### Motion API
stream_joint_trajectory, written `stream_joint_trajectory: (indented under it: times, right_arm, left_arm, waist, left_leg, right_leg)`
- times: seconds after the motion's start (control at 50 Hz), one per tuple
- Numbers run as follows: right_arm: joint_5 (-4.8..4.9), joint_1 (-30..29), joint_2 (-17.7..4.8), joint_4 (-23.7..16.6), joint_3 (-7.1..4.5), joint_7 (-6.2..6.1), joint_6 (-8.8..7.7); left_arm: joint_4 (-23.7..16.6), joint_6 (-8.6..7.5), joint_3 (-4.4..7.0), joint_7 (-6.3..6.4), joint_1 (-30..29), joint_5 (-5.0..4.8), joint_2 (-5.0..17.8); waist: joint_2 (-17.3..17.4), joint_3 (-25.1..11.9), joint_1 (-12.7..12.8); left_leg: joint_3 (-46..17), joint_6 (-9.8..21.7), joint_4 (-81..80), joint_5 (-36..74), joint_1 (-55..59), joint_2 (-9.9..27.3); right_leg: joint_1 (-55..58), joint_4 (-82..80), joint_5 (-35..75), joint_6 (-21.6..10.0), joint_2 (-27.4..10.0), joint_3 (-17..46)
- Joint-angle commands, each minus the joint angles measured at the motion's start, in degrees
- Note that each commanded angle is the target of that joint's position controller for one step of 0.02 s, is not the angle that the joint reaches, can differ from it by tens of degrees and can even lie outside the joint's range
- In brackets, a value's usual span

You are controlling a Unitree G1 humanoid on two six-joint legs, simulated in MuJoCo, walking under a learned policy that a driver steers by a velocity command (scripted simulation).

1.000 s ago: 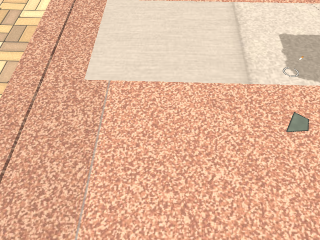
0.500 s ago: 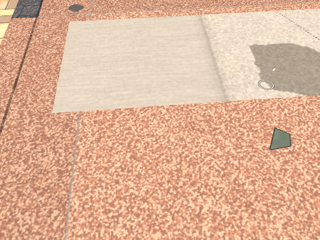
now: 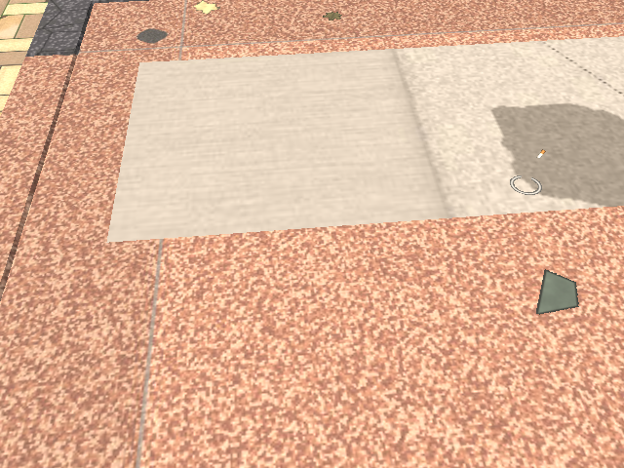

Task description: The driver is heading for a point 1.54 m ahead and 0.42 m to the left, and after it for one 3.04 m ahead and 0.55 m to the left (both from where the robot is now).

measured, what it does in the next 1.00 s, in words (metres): stands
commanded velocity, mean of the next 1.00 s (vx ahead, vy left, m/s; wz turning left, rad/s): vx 0.00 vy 0.00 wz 0.00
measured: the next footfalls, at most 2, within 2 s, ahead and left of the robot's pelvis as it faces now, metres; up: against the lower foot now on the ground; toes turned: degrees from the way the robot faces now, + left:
left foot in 1.96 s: +0.43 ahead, +0.12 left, +0.00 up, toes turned +3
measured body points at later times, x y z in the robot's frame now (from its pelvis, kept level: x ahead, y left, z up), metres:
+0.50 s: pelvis -0.01 +0.00 +0.00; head +0.00 +0.00 +0.45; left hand +0.05 +0.26 -0.15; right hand +0.04 -0.25 -0.15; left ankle +0.00 +0.12 -0.73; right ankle -0.01 -0.12 -0.73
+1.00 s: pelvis -0.01 +0.01 +0.00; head +0.00 +0.01 +0.45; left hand +0.01 +0.25 -0.15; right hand +0.02 -0.23 -0.15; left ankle +0.00 +0.12 -0.73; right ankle -0.01 -0.12 -0.73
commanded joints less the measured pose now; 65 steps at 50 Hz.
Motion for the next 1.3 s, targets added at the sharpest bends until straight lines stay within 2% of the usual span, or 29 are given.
stream_joint_trajectory:
  times: [0.02,0.3,0.56,1.26,1.28,1.3]
  right_arm:
    - [0.03,0.10,-6.25,-1.37,-1.18,-0.06,-0.62]
    - [0.03,2.02,-5.67,3.14,-0.55,-0.51,-0.31]
    - [0.06,4.82,-4.70,5.58,0.17,-0.71,-0.23]
    - [0.32,9.81,-2.64,7.00,1.07,-0.74,-0.06]
    - [0.27,10.89,-2.06,7.63,1.20,-0.78,0.01]
    - [0.62,11.13,-2.91,7.76,0.86,-0.94,0.19]
  left_arm:
    - [-1.25,-0.44,1.21,0.46,-0.04,-0.07,6.10]
    - [4.20,-0.45,0.77,0.68,0.18,-0.11,5.42]
    - [7.46,-0.55,0.10,0.75,1.82,-0.12,4.56]
    - [9.78,-0.80,-1.22,1.13,7.25,-0.23,2.59]
    - [10.43,-0.77,-1.42,1.14,8.50,-0.21,1.79]
    - [10.58,-0.73,-1.30,1.22,8.89,-0.52,1.95]
  waist:
    - [-0.25,-2.85,-0.15]
    - [-0.22,-0.83,-0.08]
    - [-0.17,0.23,0.03]
    - [0.01,1.09,0.13]
    - [0.29,-0.30,0.18]
    - [0.96,0.65,0.12]
  left_leg:
    - [-2.12,1.59,-4.77,12.25,1.87,2.36]
    - [-1.48,1.35,-6.88,7.94,1.49,1.44]
    - [-1.37,1.51,-7.81,5.68,0.84,1.06]
    - [-1.65,2.23,-8.17,6.29,0.22,0.65]
    - [-1.36,2.37,-8.76,0.06,0.79,0.22]
    - [-1.49,3.09,-8.96,-9.48,0.01,-0.27]
  right_leg:
    - [0.70,-4.80,15.11,-1.96,-3.26,2.71]
    - [0.73,-6.84,11.51,-1.45,-2.85,1.76]
    - [-0.13,-7.78,9.25,-1.07,-2.49,0.97]
    - [-1.08,-7.73,9.23,-0.31,-2.25,-0.28]
    - [-0.50,-7.80,3.89,-0.41,-1.58,-1.06]
    - [-1.92,-6.48,-4.54,-0.91,-0.24,-2.33]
